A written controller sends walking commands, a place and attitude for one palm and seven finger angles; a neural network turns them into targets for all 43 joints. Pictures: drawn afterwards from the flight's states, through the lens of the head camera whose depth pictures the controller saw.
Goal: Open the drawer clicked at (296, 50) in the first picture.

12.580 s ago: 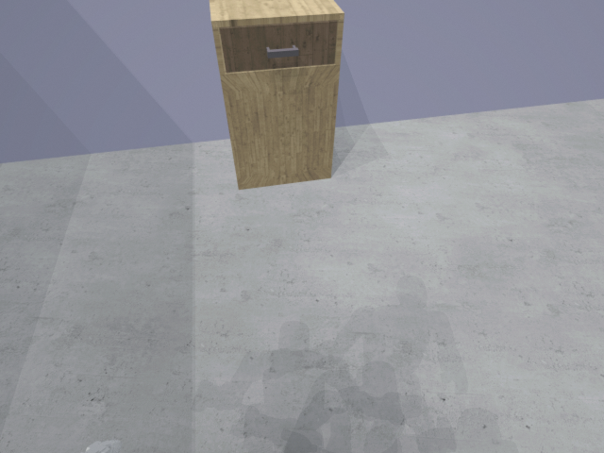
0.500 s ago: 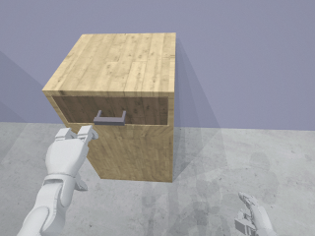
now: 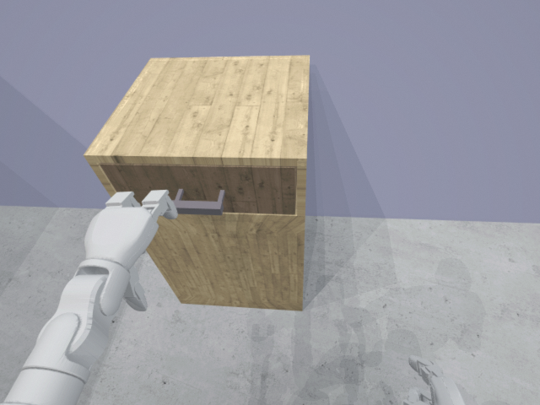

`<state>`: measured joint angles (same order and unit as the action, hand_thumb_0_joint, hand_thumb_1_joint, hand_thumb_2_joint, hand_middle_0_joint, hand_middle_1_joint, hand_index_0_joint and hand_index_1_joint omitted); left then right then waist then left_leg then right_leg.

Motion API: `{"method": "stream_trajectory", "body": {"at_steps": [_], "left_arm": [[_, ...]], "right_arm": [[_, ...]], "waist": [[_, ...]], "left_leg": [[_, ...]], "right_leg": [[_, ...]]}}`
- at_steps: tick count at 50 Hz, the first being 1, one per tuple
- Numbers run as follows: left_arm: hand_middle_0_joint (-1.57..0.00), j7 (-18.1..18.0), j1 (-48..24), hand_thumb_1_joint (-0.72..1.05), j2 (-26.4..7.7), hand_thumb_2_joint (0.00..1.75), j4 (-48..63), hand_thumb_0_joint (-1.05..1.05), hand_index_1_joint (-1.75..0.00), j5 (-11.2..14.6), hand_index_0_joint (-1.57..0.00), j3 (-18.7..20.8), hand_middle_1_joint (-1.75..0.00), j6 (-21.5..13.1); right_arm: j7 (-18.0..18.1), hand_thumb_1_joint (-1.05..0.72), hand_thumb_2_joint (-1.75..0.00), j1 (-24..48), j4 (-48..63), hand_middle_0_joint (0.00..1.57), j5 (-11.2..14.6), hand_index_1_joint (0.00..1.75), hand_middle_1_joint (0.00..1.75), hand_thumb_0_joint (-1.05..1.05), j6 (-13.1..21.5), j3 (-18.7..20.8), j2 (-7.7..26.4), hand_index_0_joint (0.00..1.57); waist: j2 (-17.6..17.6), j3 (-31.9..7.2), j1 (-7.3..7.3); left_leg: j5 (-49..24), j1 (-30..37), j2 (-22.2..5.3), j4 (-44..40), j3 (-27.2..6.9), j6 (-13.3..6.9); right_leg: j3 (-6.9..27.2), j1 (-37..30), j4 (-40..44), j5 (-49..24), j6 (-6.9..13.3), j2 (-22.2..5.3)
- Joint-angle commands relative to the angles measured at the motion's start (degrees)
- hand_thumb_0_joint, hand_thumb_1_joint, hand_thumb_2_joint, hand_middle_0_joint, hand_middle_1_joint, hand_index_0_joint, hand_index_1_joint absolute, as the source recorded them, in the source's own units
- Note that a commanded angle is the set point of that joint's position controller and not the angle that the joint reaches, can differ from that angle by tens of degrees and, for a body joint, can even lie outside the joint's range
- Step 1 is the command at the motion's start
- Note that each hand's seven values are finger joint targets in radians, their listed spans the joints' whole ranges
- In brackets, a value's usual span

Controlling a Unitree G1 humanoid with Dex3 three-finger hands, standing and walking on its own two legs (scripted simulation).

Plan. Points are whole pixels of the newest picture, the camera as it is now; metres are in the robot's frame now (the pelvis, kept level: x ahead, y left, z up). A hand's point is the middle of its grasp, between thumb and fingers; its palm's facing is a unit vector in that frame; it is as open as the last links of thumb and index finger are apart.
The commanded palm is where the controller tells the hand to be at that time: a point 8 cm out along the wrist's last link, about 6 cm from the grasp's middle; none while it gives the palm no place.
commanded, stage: raise the hand with hooked fingers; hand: left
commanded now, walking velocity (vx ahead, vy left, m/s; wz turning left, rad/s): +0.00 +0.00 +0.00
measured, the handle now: (198, 200) +0.53 +0.25 -0.08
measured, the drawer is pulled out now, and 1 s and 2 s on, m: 0.00 0.00 0.00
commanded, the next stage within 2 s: move the hooked fingers above the handle in 0.16 s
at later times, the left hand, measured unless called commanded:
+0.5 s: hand (154, 246) +0.32 +0.23 +0.06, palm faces -0.02 -0.05 -1.00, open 13.8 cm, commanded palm +0.31 +0.23 +0.11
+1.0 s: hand (167, 223) +0.38 +0.24 +0.03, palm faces -0.03 -0.03 -1.00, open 13.8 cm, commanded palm +0.37 +0.24 +0.08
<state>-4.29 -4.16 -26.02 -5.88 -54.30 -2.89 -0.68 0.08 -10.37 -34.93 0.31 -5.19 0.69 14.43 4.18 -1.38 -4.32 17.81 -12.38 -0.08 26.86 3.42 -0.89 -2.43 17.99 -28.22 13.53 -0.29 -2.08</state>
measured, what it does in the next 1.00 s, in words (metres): stands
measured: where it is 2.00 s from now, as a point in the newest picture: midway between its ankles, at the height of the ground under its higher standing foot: outside the picture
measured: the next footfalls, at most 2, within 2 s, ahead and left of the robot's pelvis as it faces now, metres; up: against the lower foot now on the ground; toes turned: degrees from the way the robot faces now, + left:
none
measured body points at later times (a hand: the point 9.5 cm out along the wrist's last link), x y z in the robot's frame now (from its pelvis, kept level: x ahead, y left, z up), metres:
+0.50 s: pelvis -0.01 -0.02 +0.00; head +0.02 -0.05 +0.45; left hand +0.31 +0.23 +0.11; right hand +0.18 -0.24 -0.11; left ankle -0.04 +0.11 -0.74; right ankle +0.01 -0.13 -0.74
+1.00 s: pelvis -0.01 -0.01 -0.01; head +0.05 -0.03 +0.43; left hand +0.38 +0.24 +0.08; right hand +0.08 -0.28 -0.15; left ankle -0.04 +0.11 -0.74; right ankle +0.01 -0.12 -0.74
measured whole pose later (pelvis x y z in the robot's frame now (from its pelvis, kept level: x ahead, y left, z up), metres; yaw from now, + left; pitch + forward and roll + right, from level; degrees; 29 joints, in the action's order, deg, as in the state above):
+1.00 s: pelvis -0.01 -0.01 -0.01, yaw +0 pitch +11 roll +1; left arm -13.2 -25.9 -27.1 -38.3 -59.7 -0.9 -6.7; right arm 1.5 -16.6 -38.1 0.9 -5.1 4.0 15.2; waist 2.3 -4.7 0.2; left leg 20.2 -25.6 -0.9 35.2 3.3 -0.3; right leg -2.4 31.1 -36.0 15.6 0.7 -1.6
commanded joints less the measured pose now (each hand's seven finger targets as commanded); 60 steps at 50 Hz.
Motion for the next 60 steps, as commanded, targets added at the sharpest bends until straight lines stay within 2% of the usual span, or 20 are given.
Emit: {"method": "stream_trajectory", "body": {"at_steps": [1,5,11,13,16,21,22,23,25,33,35,38,40,42,46,47,51,53,57,60], "left_arm": [[-0.3,-4.9,-15.4,-0.5,-13.1,0.3,13.5,0.0,-1.2,-0.7,-0.3,9.4,-1.2,-2.0],[-0.3,-6.6,-15.3,-0.5,-11.8,0.3,11.3,0.0,-1.2,-0.8,-0.3,8.1,-1.2,-0.9],[-0.3,-5.6,-14.9,-0.5,-11.1,0.3,10.4,0.0,-1.2,-0.8,-0.3,6.2,-1.2,1.1],[-0.3,-4.9,-14.2,-0.5,-10.2,0.3,9.7,0.0,-1.2,-0.4,-0.3,5.4,-1.2,1.2],[-0.3,-4.4,-20.1,-0.5,-10.8,0.3,4.6,0.0,-1.2,-0.9,-0.3,5.2,-1.2,1.0],[-0.3,-5.2,-26.9,-0.5,-13.2,0.3,0.1,0.0,-1.2,-2.3,-0.3,6.6,-1.2,-1.5],[-0.3,-5.3,-28.6,-0.5,-11.9,0.3,-0.5,0.0,-1.2,-2.1,-0.3,5.2,-1.2,-2.0],[-0.3,-5.6,-28.4,-0.5,-13.3,0.3,-3.3,0.0,-1.2,-2.1,-0.3,6.7,-1.2,-2.4],[-0.3,-5.8,-31.0,-0.5,-12.0,0.3,-3.9,0.0,-1.2,-2.5,-0.3,5.3,-1.2,-3.2],[-0.3,-7.3,-32.0,-0.5,-12.9,0.3,-10.5,0.0,-1.2,-3.2,-0.3,6.7,-1.2,-4.0],[-0.3,-7.7,-33.3,-0.5,-12.9,0.3,-12.2,0.0,-1.2,-3.3,-0.3,6.6,-1.2,-4.1],[-0.3,-8.6,-36.3,-0.5,-16.3,0.3,-15.7,0.0,-1.2,-3.9,-0.3,9.2,-1.2,-4.7],[-0.3,-9.3,-38.0,-0.5,-14.9,0.3,-14.9,0.0,-1.2,-4.4,-0.3,7.9,-1.2,-5.5],[-0.3,-10.2,-40.7,-0.5,-15.0,0.3,-15.8,0.0,-1.2,-4.7,-0.3,7.9,-1.2,-6.1],[-0.3,-11.1,-42.7,-0.5,-14.5,0.3,-20.4,0.0,-1.2,-4.9,-0.3,7.4,-1.2,-6.4],[-0.3,-11.3,-42.1,-0.5,-14.7,0.3,-21.8,0.0,-1.2,-5.0,-0.3,7.7,-1.2,-6.4],[-0.3,-11.7,-47.6,-0.5,-14.7,0.3,-26.2,0.0,-1.2,-5.9,-0.3,6.8,-1.2,-6.7],[-0.3,-12.1,-48.4,-0.5,-16.2,0.3,-28.1,0.0,-1.2,-6.4,-0.3,7.9,-1.2,-7.2],[-0.3,-13.4,-50.1,-0.5,-14.9,0.3,-29.5,0.0,-1.2,-7.0,-0.3,7.4,-1.2,-8.4],[-0.3,-14.5,-50.8,-0.5,-14.5,0.3,-33.4,0.0,-1.2,-7.5,-0.3,7.0,-1.2,-7.6]], "right_arm": [[0.3,-0.9,-0.9,6.6,8.7,0.2,-0.2,0.3,0.3,0.0,2.8,2.7,6.1,0.2],[0.4,-0.9,-0.9,6.4,7.9,0.2,0.3,0.3,0.3,0.0,3.0,3.0,6.0,0.2],[0.5,-0.9,-0.9,7.6,8.3,0.2,0.5,0.3,0.3,0.0,2.9,2.8,6.2,0.2],[0.7,-0.9,-0.9,7.6,8.3,0.2,0.6,0.3,0.3,0.0,2.9,2.6,6.0,0.2],[1.3,-0.9,-0.9,7.0,7.4,0.2,0.7,0.3,0.3,0.0,2.7,2.2,6.4,0.2],[2.0,-0.9,-0.9,5.1,6.7,0.2,0.6,0.3,0.3,0.0,3.3,2.7,6.1,0.2],[2.1,-0.9,-0.9,4.9,6.8,0.2,0.5,0.3,0.3,0.0,3.4,2.6,5.8,0.2],[2.2,-0.9,-0.9,4.2,6.3,0.2,0.6,0.3,0.3,0.0,3.5,2.8,5.8,0.2],[2.2,-0.9,-0.9,3.7,6.2,0.2,0.5,0.3,0.3,0.0,3.5,3.1,5.9,0.2],[1.7,-0.9,-0.9,0.4,6.1,0.2,0.4,0.3,0.3,0.0,2.8,4.2,6.6,0.2],[1.8,-0.9,-0.9,-0.4,5.8,0.2,0.5,0.3,0.3,0.0,2.5,4.3,6.8,0.2],[2.1,-0.9,-0.9,-1.8,5.2,0.2,0.6,0.3,0.3,0.0,2.3,4.6,7.3,0.2],[2.1,-0.9,-0.9,-2.8,5.2,0.2,0.4,0.3,0.3,0.0,2.3,5.0,7.2,0.2],[2.0,-0.9,-0.9,-3.9,4.6,0.2,0.3,0.3,0.3,0.0,2.3,5.3,7.3,0.2],[1.8,-0.9,-0.9,-5.6,3.6,0.2,0.2,0.3,0.3,0.0,1.9,5.7,7.7,0.2],[1.7,-0.9,-0.9,-6.1,3.5,0.2,0.3,0.3,0.3,0.0,1.9,5.9,7.7,0.2],[1.7,-0.9,-0.9,-7.7,2.6,0.2,0.1,0.3,0.3,0.0,1.5,5.9,8.1,0.2],[1.8,-0.9,-0.9,-8.6,2.4,0.2,0.0,0.3,0.3,0.0,1.3,6.1,8.3,0.2],[1.3,-0.9,-0.9,-10.0,2.1,0.2,-0.4,0.3,0.3,0.0,0.9,6.4,8.1,0.2],[1.0,-0.9,-0.9,-10.7,1.7,0.2,-0.5,0.3,0.3,0.0,0.6,6.3,8.3,0.2]], "waist": [[-1.4,-15.9,-0.89],[-1.8,-15.2,-0.34],[-2.0,-14.2,-0.13],[-3.4,-12.7,-0.11],[-6.7,-10.4,1.2],[-3.9,-14.5,1.32],[-3.9,-14.8,1.59],[-4.5,-14.1,1.49],[-2.9,-15.8,1.9],[-4.2,-18.9,1.81],[-5.4,-18.8,2.46],[-6.2,-18.4,2.74],[-3.8,-21.6,2.95],[-2.4,-21.7,3.71],[-4.1,-21.9,4.7],[-3.7,-21.9,4.43],[-3.4,-21.6,5.7],[-3.9,-23.3,5.6],[-2.1,-25.2,5.79],[-3.0,-24.1,6.36]], "left_leg": [[-25.4,0.9,1.0,-2.7,-2.5,0.2],[-23.8,0.5,1.3,-2.7,-1.8,0.0],[-20.5,0.1,1.4,-3.5,-1.6,-0.2],[-19.3,-0.6,1.5,-3.7,-1.4,-0.5],[-15.5,-2.3,1.7,-3.5,-0.9,-0.7],[-15.4,-2.5,2.4,-1.8,-0.7,-0.9],[-14.7,-2.7,2.5,-1.5,-0.6,-1.0],[-14.8,-3.8,2.5,-1.3,-0.6,-1.0],[-16.6,-3.6,2.6,-0.2,-0.3,-1.0],[-18.9,-6.5,2.4,1.9,-0.4,-1.1],[-18.5,-7.8,2.4,2.5,-0.3,-1.2],[-15.8,-10.1,2.5,2.8,-0.2,-1.4],[-18.4,-8.9,2.5,3.6,-0.2,-1.4],[-19.2,-8.8,2.5,4.3,-0.7,-1.3],[-17.9,-10.2,2.4,4.9,-0.8,-1.5],[-17.4,-10.6,2.4,5.1,-0.7,-1.5],[-17.0,-11.8,2.2,5.8,-0.9,-1.5],[-17.6,-12.0,2.2,6.6,-0.9,-1.6],[-20.6,-11.4,1.8,7.8,-1.3,-1.3],[-19.0,-13.3,1.8,8.4,-1.3,-1.2]], "right_leg": [[0.7,-11.5,0.7,-16.1,3.2,2.7],[0.7,-10.7,0.9,-15.9,3.1,2.6],[0.8,-10.8,1.7,-13.2,3.0,2.6],[0.7,-10.6,1.9,-12.8,2.9,2.5],[0.9,-8.6,2.7,-10.3,2.5,2.6],[1.6,-8.7,1.5,-10.7,2.5,2.4],[1.7,-8.4,1.3,-10.5,2.4,2.1],[1.4,-8.1,1.0,-10.7,2.5,2.2],[1.6,-7.7,0.1,-13.3,2.5,2.2],[1.5,-7.2,-2.6,-16.3,2.7,2.4],[1.6,-6.8,-3.0,-16.7,2.5,2.4],[1.8,-6.1,-3.2,-14.3,2.4,2.3],[1.8,-6.0,-4.2,-16.7,2.6,2.4],[1.5,-4.3,-4.8,-16.5,2.8,2.6],[1.4,-2.8,-5.0,-15.3,2.7,2.8],[1.4,-2.5,-5.2,-14.8,2.7,2.9],[1.1,-0.1,-5.8,-14.0,2.9,3.0],[1.3,0.1,-6.5,-14.6,2.8,3.1],[1.0,2.0,-7.9,-15.6,3.0,3.4],[0.8,3.9,-8.2,-14.3,3.0,3.5]]}}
